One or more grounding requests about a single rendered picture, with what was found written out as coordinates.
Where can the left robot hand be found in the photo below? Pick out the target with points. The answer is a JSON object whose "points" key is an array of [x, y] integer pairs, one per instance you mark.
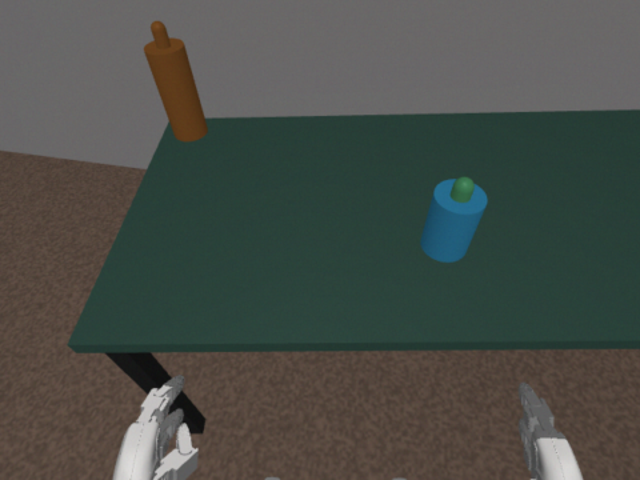
{"points": [[146, 442]]}

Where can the table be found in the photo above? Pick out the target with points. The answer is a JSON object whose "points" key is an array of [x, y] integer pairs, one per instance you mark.
{"points": [[278, 234]]}

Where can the right robot hand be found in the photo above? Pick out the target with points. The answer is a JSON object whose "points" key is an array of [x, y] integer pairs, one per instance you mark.
{"points": [[547, 453]]}

